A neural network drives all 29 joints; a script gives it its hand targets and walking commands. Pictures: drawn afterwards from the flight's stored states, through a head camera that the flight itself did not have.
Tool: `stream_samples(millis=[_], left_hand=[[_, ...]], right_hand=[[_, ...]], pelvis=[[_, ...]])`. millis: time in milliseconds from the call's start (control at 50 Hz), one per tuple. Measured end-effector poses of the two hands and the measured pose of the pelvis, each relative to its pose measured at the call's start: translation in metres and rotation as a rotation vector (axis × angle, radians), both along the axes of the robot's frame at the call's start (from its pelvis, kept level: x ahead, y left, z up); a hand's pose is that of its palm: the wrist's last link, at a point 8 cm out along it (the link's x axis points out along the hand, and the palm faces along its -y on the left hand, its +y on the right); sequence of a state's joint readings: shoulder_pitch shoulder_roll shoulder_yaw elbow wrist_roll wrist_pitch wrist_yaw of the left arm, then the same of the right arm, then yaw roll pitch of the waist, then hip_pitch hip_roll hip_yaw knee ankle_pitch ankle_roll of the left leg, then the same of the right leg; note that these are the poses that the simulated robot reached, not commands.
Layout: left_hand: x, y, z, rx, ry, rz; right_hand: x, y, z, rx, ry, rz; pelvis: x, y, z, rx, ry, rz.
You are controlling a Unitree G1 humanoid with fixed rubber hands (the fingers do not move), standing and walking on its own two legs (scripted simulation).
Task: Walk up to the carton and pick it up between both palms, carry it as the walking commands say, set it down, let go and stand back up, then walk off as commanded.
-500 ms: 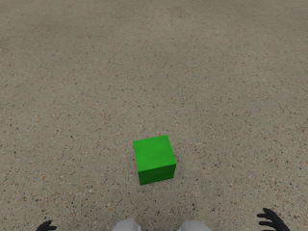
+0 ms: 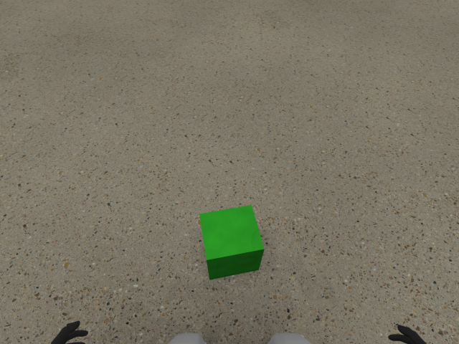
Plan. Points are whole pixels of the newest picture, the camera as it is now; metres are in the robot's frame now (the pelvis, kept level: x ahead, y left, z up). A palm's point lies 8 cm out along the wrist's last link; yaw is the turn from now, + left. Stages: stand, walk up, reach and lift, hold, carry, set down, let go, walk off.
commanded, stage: walk up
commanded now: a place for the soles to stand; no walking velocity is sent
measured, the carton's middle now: (230, 243) +0.55 +0.00 -0.63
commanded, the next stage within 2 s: stand in 1.92 s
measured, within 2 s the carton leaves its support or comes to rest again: neither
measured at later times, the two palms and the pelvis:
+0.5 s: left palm out of the picture +0.06 +0.29 -0.11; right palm (410, 272) +0.24 -0.34 -0.08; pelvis +0.07 -0.04 -0.01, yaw +9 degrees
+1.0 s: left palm out of the picture +0.12 +0.28 -0.10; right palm (398, 264) +0.26 -0.34 -0.11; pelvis +0.11 -0.06 +0.00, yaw +12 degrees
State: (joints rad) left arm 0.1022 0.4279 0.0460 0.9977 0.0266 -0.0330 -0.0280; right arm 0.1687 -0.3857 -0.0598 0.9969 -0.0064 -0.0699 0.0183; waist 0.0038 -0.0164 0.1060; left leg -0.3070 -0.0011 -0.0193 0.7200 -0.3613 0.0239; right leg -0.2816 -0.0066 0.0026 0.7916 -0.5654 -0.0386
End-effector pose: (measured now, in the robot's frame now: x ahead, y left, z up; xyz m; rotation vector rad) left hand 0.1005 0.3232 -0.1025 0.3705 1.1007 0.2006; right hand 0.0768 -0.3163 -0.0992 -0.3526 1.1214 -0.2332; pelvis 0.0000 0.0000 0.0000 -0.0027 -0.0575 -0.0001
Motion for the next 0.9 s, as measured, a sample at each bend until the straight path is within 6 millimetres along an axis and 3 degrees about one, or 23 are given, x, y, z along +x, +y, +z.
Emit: stream_samples(millis=[120, 200, 300, 400, 480, 540, 620, 700, 800, 900], left_hand=[[0.022, -0.013, 0.015, 0.021, -0.061, -0.012], [0.015, -0.022, 0.022, 0.048, -0.08, 0.01], [-0.017, -0.029, 0.024, 0.041, -0.024, 0.1], [-0.045, -0.032, 0.014, 0.017, 0.051, 0.169], [-0.046, -0.029, -0.007, -0.005, 0.08, 0.204], [-0.034, -0.033, -0.016, -0.014, 0.071, 0.209], [-0.02, -0.041, -0.021, -0.016, 0.06, 0.189], [-0.023, -0.05, -0.022, 0.002, 0.073, 0.2], [-0.028, -0.054, -0.013, 0.027, 0.084, 0.234], [-0.006, -0.049, -0.007, 0.028, 0.066, 0.238]], right_hand=[[-0.02, -0.039, 0.005, -0.027, 0.049, -0.019], [-0.007, -0.059, 0.006, -0.052, 0.078, -0.001], [0.043, -0.062, 0.013, -0.053, 0.046, 0.101], [0.107, -0.046, 0.019, -0.045, -0.01, 0.196], [0.154, -0.03, 0.017, -0.068, -0.092, 0.254], [0.174, -0.021, 0.017, -0.059, -0.145, 0.257], [0.187, -0.017, 0.017, -0.041, -0.174, 0.257], [0.194, -0.022, 0.005, -0.014, -0.158, 0.257], [0.192, -0.024, -0.006, 0.012, -0.077, 0.239], [0.185, -0.027, -0.011, 0.01, -0.02, 0.236]], pelvis=[[0.012, -0.027, 0.001, 0.007, -0.007, 0.025], [0.027, -0.042, 0.002, -0.01, 0.004, 0.058], [0.043, -0.047, 0.008, -0.017, -0.011, 0.093], [0.06, -0.046, 0.007, -0.011, -0.024, 0.129], [0.073, -0.039, -0.006, 0.001, -0.033, 0.144], [0.075, -0.04, -0.011, 0.012, -0.042, 0.158], [0.079, -0.047, -0.013, 0.014, -0.032, 0.16], [0.083, -0.056, -0.018, -0.011, -0.025, 0.172], [0.094, -0.06, -0.013, -0.003, -0.014, 0.175], [0.101, -0.057, -0.009, -0.003, -0.015, 0.196]])
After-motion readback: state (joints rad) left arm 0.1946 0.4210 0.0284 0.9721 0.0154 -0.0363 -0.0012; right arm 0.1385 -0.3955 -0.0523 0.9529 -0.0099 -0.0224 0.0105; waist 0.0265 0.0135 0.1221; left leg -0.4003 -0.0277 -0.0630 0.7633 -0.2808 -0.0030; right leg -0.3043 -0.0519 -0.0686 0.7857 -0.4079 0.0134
